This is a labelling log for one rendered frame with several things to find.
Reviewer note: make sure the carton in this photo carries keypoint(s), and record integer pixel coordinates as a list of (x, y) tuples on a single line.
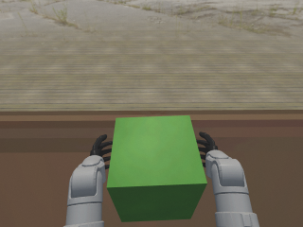
[(156, 171)]

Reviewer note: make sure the right robot forearm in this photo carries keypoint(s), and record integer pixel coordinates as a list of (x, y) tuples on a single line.
[(230, 188)]

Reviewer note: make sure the right robot hand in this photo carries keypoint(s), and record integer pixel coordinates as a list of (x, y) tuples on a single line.
[(208, 143)]

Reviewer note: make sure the left robot forearm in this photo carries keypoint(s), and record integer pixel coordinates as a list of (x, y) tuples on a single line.
[(85, 194)]

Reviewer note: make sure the left robot hand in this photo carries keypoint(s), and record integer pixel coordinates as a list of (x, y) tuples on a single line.
[(98, 146)]

